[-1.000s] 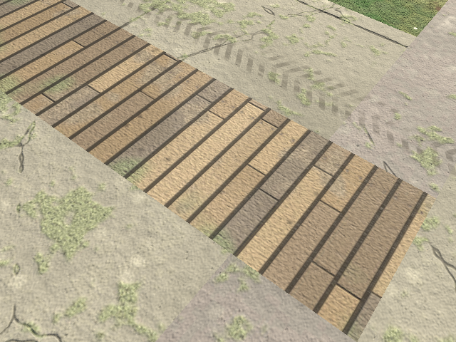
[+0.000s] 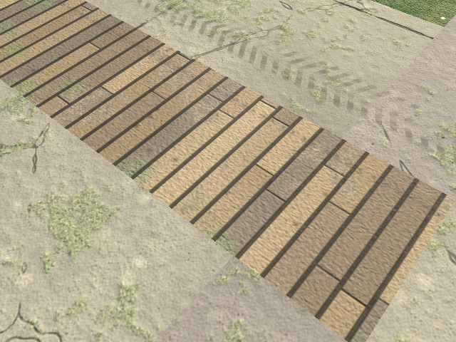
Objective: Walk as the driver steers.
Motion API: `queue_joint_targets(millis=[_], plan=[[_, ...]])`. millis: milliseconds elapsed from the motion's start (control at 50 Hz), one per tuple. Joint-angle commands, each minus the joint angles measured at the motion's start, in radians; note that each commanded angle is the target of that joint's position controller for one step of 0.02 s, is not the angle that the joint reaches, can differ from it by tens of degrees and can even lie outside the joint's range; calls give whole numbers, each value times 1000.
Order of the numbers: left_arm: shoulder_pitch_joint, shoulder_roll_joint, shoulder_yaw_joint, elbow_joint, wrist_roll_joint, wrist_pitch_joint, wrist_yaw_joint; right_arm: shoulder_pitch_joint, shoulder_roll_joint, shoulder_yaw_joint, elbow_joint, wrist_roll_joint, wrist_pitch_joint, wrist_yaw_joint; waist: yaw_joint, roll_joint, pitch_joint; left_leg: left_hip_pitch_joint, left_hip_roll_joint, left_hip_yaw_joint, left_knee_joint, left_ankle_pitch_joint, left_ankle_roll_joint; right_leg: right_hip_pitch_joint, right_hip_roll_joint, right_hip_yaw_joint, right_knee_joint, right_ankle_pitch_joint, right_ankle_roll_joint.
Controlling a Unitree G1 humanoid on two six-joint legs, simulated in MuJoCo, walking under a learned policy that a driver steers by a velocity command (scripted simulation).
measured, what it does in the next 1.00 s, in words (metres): walks ahead: left foot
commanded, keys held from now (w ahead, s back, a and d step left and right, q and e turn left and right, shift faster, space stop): no key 0.42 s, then w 0.58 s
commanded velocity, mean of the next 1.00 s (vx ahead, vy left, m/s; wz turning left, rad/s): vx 0.18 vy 0.00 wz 0.12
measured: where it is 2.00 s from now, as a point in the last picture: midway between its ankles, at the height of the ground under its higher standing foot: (224, 234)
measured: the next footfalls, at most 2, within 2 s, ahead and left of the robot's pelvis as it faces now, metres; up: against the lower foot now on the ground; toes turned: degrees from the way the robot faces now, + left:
left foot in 0.36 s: +0.01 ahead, +0.14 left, +0.00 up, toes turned +3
left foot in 1.14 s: +0.42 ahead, +0.15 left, +0.00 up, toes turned +6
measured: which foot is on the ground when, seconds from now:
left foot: down 0.00-0.00, up 0.02-0.34, down 0.36-0.66, up 0.68-1.00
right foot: down 0.00-1.00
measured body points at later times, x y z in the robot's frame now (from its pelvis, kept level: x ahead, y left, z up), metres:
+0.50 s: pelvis +0.00 +0.00 +0.00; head +0.01 +0.01 +0.45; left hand +0.10 +0.27 -0.11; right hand +0.16 -0.24 -0.10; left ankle -0.03 +0.13 -0.73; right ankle +0.00 -0.11 -0.73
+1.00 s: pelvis +0.16 +0.00 +0.01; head +0.19 -0.01 +0.46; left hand +0.09 +0.26 -0.11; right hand +0.41 -0.20 -0.08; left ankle +0.32 +0.17 -0.68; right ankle +0.03 -0.10 -0.73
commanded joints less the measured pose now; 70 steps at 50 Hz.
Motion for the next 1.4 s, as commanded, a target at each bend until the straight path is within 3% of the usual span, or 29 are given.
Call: queue_joint_targets(millis=[20,40,60,120,240,340,380,400,440,520,560,600,660,680,700,740,780,840,920,1020,1080,1120,1140,1160,1180,1200,1220,1280,1400], plan=[[78,234,60,-58,35,1,11,8,-29,-7,-96,-19,-16,-4,-5,-298,-113,-262,-90,28,255,-340,29,222,-367,418,-259,220,-182],[76,203,46,-78,68,-13,4,12,-113,-32,-98,-28,-30,-9,14,-267,-117,-258,-41,-12,493,-414,5,126,-459,536,-285,209,-306],[19,148,28,-88,60,-26,3,21,-158,-51,-74,-18,-30,-9,-10,-167,-75,-261,-25,-29,594,-346,3,88,-414,448,-276,180,-302],[-45,85,3,-81,19,-41,11,47,-105,-46,-23,-23,-16,-19,-19,-127,-44,-257,-24,-25,633,-171,-32,105,-277,225,-238,271,-221],[9,83,-4,-41,17,-29,21,-41,-10,0,-64,-26,-16,-4,29,-175,-98,-73,42,89,243,-161,-65,180,-251,120,-209,364,-242],[49,97,-6,4,-7,-12,7,23,-30,3,-32,-28,-23,4,7,-155,-79,141,25,165,-206,92,-11,128,-238,123,-145,414,-210],[98,56,-23,12,25,-38,-4,49,-125,-9,-41,-46,-23,-7,43,2,-149,333,160,13,-163,481,59,29,-164,55,-77,277,-100],[132,27,-28,18,32,-45,-7,12,-113,-9,-23,-41,-22,-2,87,138,-159,241,170,12,-123,365,122,75,-91,-19,-116,97,-46],[31,56,-25,24,36,-40,-6,-8,-23,11,-29,-43,-31,12,27,66,-126,171,120,31,-156,91,109,108,-64,-52,-87,44,-12],[9,34,-21,10,-5,-34,0,100,-98,-6,-1,-28,-52,11,-11,174,47,85,222,-181,-315,-525,212,-121,3,-112,137,-218,-54],[-1,41,-14,-4,-21,-59,-10,112,-111,-8,7,-17,-72,7,-8,206,101,78,304,-304,-368,-524,267,-195,-39,-52,219,-234,-92],[31,44,-11,6,-30,-80,-26,72,-99,-5,-4,-8,-83,9,23,180,85,89,298,-262,-353,-425,251,-157,-65,-37,140,-245,-128],[242,63,6,113,-9,-87,-37,-34,-45,10,-40,-15,-83,17,123,63,-10,-112,137,-18,-146,-213,148,275,-44,-38,-56,19,-118],[335,146,25,125,-4,-91,-32,-54,26,30,-74,-20,-91,17,139,-178,-30,-263,9,141,168,-173,66,377,-225,281,-217,-187,-190],[374,212,38,117,3,-100,-42,-74,-21,19,-115,-2,-108,9,154,-337,-12,-428,-37,131,424,-321,43,404,-412,652,-362,-269,-329],[285,112,4,93,3,-111,-30,-18,-58,4,-79,14,-134,20,92,-152,59,-550,58,62,599,-201,79,397,-388,547,-352,-275,-311],[246,107,-4,88,6,-108,-25,-29,-43,2,-68,-7,-147,30,74,-90,56,-565,112,88,562,-44,92,396,-332,392,-364,-91,-254],[275,74,-20,101,4,-92,-19,-46,-4,10,-71,-16,-143,56,76,-111,17,-491,116,153,468,70,63,368,-256,198,-375,237,-223],[298,106,-20,116,3,-76,0,-183,48,35,-123,-14,-146,71,107,-97,47,-390,84,206,183,232,27,278,-211,71,-405,333,-209],[340,137,-12,152,-13,-73,3,-275,14,31,-160,-1,-156,91,107,-116,95,-299,50,203,-8,306,61,301,-269,57,-411,348,-204],[320,166,1,160,-11,-64,6,-207,-36,11,-150,-7,-157,90,38,-141,16,-183,7,218,-35,226,119,396,-291,35,-270,718,-171],[295,169,2,153,-2,-48,11,59,-100,-25,-77,-8,-146,69,-105,-140,-161,179,-30,249,-49,230,174,322,-235,-15,57,937,-129],[303,126,-15,126,20,-47,16,242,-161,-39,-40,-20,-137,52,-159,-30,-310,519,164,26,5,204,232,71,-186,-25,373,599,-103],[461,-34,-59,116,9,-66,3,260,-219,-43,-22,-34,-144,64,-44,258,-469,793,408,-518,-145,-84,401,-277,27,44,718,-270,-47],[366,91,-32,124,-22,-88,-6,238,-112,-21,-22,-25,-145,62,-94,165,-399,717,382,-604,-278,-251,370,-390,-10,146,821,-283,-58],[244,138,-16,84,-46,-99,-11,157,-79,-9,-21,-21,-146,59,-78,111,-211,558,352,-430,-300,-208,324,-448,-60,105,817,-192,-67],[189,126,-21,71,-38,-106,-5,94,-67,-3,-23,-23,-148,59,-42,6,-131,402,315,-308,-321,-76,301,-410,-113,76,768,-96,-69],[222,88,-18,86,-13,-85,-2,28,-28,5,-15,-43,-166,67,44,34,-86,181,228,-120,-397,133,291,-276,-183,73,660,16,-50],[99,62,-24,52,-9,-57,2,83,-70,-5,57,-43,-186,51,18,16,3,142,214,91,-470,237,277,-396,-192,86,433,227,-6]])
Keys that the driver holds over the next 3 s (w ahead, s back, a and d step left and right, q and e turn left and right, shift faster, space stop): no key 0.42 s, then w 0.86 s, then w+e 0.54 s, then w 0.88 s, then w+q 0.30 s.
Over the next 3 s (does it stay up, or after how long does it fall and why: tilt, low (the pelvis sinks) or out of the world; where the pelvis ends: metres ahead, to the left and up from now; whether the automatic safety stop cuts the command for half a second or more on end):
stays up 1.26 -0.11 0.01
